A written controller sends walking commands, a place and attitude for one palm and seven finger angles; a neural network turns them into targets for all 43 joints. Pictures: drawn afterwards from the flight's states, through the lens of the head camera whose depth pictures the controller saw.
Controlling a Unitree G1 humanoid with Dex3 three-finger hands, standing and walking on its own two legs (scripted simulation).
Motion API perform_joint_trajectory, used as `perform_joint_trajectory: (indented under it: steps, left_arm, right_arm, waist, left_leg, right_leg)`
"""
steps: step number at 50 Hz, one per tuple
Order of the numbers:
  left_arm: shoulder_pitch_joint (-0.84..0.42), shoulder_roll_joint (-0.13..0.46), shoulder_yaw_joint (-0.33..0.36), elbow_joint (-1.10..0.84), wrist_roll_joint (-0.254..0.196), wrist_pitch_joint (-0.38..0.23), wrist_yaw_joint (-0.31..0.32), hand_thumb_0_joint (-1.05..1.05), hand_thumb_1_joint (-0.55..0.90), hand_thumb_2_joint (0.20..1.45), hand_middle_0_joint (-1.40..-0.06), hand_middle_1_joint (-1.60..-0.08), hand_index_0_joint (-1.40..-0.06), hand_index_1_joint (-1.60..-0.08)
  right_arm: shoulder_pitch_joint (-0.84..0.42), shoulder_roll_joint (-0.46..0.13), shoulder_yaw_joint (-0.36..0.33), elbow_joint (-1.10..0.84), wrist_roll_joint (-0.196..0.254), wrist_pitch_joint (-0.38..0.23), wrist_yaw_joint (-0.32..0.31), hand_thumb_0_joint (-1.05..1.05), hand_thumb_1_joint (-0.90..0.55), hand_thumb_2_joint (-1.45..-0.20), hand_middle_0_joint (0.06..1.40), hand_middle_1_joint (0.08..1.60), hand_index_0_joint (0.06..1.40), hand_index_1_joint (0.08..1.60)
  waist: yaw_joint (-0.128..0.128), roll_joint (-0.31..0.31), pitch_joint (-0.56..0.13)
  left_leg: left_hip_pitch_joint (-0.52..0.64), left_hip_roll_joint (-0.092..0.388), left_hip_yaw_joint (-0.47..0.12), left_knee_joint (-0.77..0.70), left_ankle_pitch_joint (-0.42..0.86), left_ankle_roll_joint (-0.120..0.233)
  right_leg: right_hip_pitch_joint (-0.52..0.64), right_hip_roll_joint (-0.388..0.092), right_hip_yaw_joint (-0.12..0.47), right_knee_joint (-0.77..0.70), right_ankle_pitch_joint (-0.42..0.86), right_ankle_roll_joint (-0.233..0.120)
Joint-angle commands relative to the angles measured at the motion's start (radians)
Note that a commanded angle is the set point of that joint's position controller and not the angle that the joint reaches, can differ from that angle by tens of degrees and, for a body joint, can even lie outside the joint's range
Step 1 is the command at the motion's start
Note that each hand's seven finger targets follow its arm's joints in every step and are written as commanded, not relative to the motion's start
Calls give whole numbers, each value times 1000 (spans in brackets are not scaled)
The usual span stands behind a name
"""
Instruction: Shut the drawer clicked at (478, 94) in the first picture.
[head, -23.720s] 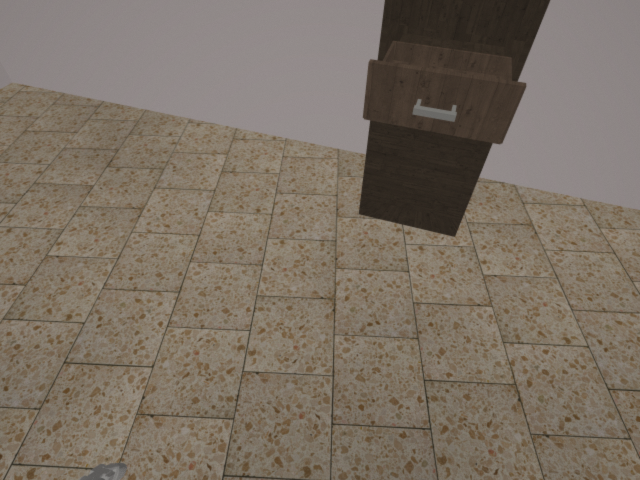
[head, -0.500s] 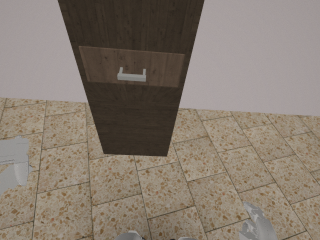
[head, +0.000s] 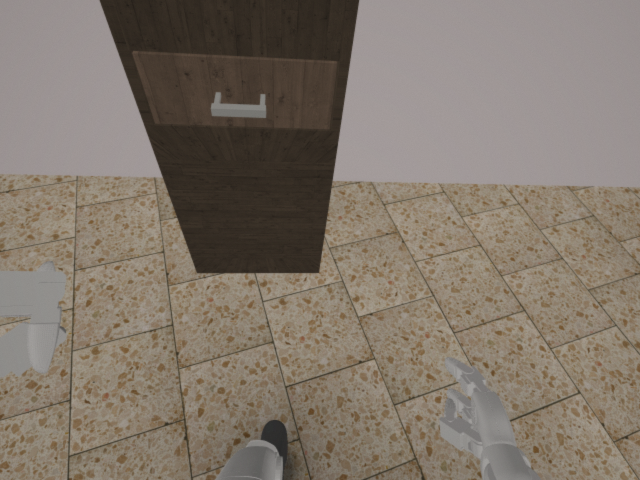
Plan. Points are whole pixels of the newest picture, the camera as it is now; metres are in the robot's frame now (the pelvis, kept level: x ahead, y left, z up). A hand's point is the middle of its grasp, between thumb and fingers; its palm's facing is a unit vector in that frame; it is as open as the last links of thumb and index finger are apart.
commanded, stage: stop stepping back and stand still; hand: left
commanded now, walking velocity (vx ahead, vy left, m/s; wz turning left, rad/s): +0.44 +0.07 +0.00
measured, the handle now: (239, 104) +0.78 +0.20 -0.03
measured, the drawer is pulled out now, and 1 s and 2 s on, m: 0.00 0.00 0.00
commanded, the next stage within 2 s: let the arm hang, fingers relaxed in 0.74 s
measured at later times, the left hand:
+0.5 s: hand out of the picture +0.11 +0.26 +0.18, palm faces +0.38 -0.81 -0.44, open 3.2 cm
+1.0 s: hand out of the picture +0.13 +0.28 -0.07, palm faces +0.18 -0.91 -0.37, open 3.1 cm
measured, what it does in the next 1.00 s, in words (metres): steps on the spot: left foot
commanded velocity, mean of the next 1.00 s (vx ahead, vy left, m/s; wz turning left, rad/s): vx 0.10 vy -0.01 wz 0.00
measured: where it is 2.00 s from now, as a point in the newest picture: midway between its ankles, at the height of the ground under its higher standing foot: outside the picture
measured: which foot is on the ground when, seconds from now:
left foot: up 0.00-0.12, down 0.14-1.00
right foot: down 0.00-1.00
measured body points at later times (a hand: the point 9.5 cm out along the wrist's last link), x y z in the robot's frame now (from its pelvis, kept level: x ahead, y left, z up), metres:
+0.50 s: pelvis -0.06 +0.01 +0.01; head -0.08 +0.03 +0.45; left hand +0.08 +0.30 +0.20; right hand +0.08 -0.23 -0.08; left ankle -0.01 +0.11 -0.71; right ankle -0.10 -0.11 -0.73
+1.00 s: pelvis -0.04 +0.04 -0.01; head -0.04 +0.03 +0.44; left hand +0.11 +0.33 -0.04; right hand +0.10 -0.21 -0.13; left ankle -0.03 +0.14 -0.73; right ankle -0.07 -0.08 -0.73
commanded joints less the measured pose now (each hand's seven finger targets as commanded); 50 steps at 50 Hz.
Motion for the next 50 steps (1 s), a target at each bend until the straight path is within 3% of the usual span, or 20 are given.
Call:
perform_joint_trajectory:
  steps: [1,4,8,10,12,14,16,19,20,25,28,30,36,39,41,42,43,45,48,50]
  left_arm:
    - [81,57,145,-63,8,19,55,0,900,900,-1400,-1600,-1400,-1600]
    - [-77,28,51,-67,41,43,79,0,900,900,-1400,-1600,-1400,-1600]
    - [-156,20,5,-70,63,17,94,0,900,900,-1400,-1600,-1400,-1600]
    - [-96,44,38,-112,68,10,90,0,900,900,-1400,-1600,-1400,-1600]
    - [-59,42,57,-143,68,-1,86,0,900,900,-1400,-1600,-1400,-1600]
    - [-1,54,99,-147,70,2,89,0,900,900,-1400,-1600,-1400,-1600]
    - [70,20,97,-77,69,8,86,0,900,900,-1400,-1600,-1400,-1600]
    - [74,26,104,-54,52,11,87,0,900,900,-1400,-1600,-1400,-1600]
    - [15,0,72,-56,54,19,92,0,900,900,-1400,-1600,-1400,-1600]
    - [-192,-30,-9,4,85,27,109,0,900,900,-1400,-1600,-1400,-1600]
    - [-210,-21,6,-102,88,12,110,0,900,900,-1400,-1600,-1400,-1600]
    - [-203,9,40,-125,95,6,102,0,900,900,-1400,-1600,-1400,-1600]
    - [28,-15,62,-98,87,24,99,0,900,900,-1400,-1600,-1400,-1600]
    - [-16,7,78,-61,72,42,97,0,900,900,-1400,-1600,-1400,-1600]
    - [-23,-26,54,-20,69,43,103,0,900,900,-1400,-1600,-1400,-1600]
    - [-192,-169,-277,755,185,204,-17,0,900,900,-1400,-1600,-1400,-1600]
    - [-164,-194,-280,776,167,264,-39,0,900,900,-1360,-1557,-1360,-1557]
    - [-218,-228,-321,863,153,285,-48,0,900,900,-1280,-1470,-1280,-1470]
    - [-252,-232,-355,1048,153,296,-46,0,900,900,-1160,-1340,-1160,-1340]
    - [-311,-225,-361,1180,146,305,-43,0,900,900,-1080,-1253,-1080,-1253]
  right_arm:
    - [-8,-117,-61,-112,28,12,-39,0,-900,-900,200,300,200,300]
    - [-21,-156,-44,-119,43,-12,-74,0,-900,-900,200,300,200,300]
    - [46,-219,-74,-116,63,-69,-91,0,-900,-900,200,300,200,300]
    - [45,-187,-53,-119,45,-76,-86,0,-900,-900,200,300,200,300]
    - [31,-189,-61,-116,33,-99,-78,0,-900,-900,200,300,200,300]
    - [23,-186,-64,-128,29,-104,-75,0,-900,-900,200,300,200,300]
    - [26,-175,-68,-129,30,-94,-69,0,-900,-900,200,300,200,300]
    - [64,-171,-91,-105,25,-66,-61,0,-900,-900,200,300,200,300]
    - [75,-169,-90,-89,27,-58,-60,0,-900,-900,200,300,200,300]
    - [58,-167,-67,-65,27,-93,-87,0,-900,-900,200,300,200,300]
    - [56,-197,-63,-98,30,-113,-91,0,-900,-900,200,300,200,300]
    - [49,-150,-49,-82,17,-131,-84,0,-900,-900,200,300,200,300]
    - [43,-152,-49,-96,15,-116,-50,0,-900,-900,200,300,200,300]
    - [51,-148,-65,-98,17,-76,-44,0,-900,-900,200,300,200,300]
    - [77,-145,-63,-83,29,-68,-45,0,-900,-900,200,300,200,300]
    - [41,-257,-107,138,18,-87,50,0,-900,-900,200,300,200,300]
    - [114,-170,-96,106,34,-20,40,0,-900,-900,200,300,200,300]
    - [163,-151,-75,95,19,23,33,0,-900,-900,200,300,200,300]
    - [122,-213,-79,106,-4,47,16,0,-900,-900,200,300,200,300]
    - [128,-214,-69,148,-7,56,4,0,-900,-900,200,300,200,300]
  waist:
    - [6,-106,-103]
    - [-10,-35,-53]
    - [23,-26,-89]
    - [18,153,-157]
    - [28,195,-142]
    - [30,210,-88]
    - [28,150,-73]
    - [16,-169,-60]
    - [11,-183,-15]
    - [-8,-32,32]
    - [5,189,-12]
    - [-4,264,-8]
    - [25,139,-80]
    - [16,-157,-36]
    - [1,-129,-31]
    - [-29,-44,-41]
    - [-16,-45,-123]
    - [-11,-178,-113]
    - [26,-220,-136]
    - [16,-46,-114]
  left_leg:
    - [113,-8,-70,530,-292,-34]
    - [291,-21,12,148,-143,-4]
    - [475,85,-86,-37,197,64]
    - [457,102,-211,-79,249,87]
    - [325,156,-305,-210,-118,105]
    - [141,129,-277,-312,-499,77]
    - [82,64,-173,-234,-509,28]
    - [184,-28,-53,310,-255,-15]
    - [97,-17,-52,438,-217,-14]
    - [361,13,-2,93,-240,26]
    - [420,202,-355,-143,-290,127]
    - [277,277,-521,-355,-612,166]
    - [123,119,-129,-128,-418,55]
    - [77,-6,-28,307,-304,-9]
    - [87,17,-51,358,-270,-9]
    - [-22,79,-35,464,-287,-11]
    - [97,36,-57,366,-334,-16]
    - [172,3,-24,181,-98,4]
    - [338,105,-132,150,290,69]
    - [352,122,-166,95,450,81]
  right_leg:
    - [-266,-352,140,-105,420,-132]
    - [-215,-241,74,-28,501,-36]
    - [-160,-125,93,23,384,123]
    - [-135,-81,33,124,259,90]
    - [-70,-52,46,147,-63,61]
    - [42,-43,20,88,-83,30]
    - [65,-46,6,13,-145,14]
    - [-212,-301,367,-250,-411,-127]
    - [-215,-372,423,-252,-361,-179]
    - [-324,-237,153,-62,-261,-82]
    - [-327,-51,16,252,-50,31]
    - [-295,-54,46,503,-175,32]
    - [58,-68,-1,38,-36,9]
    - [-112,-333,458,-220,-271,-128]
    - [-80,-346,365,-146,33,-154]
    - [-91,-427,136,106,658,-138]
    - [-79,-335,157,158,726,-131]
    - [-51,-264,52,225,762,-63]
    - [-154,-189,24,194,457,21]
    - [-126,-171,9,210,393,26]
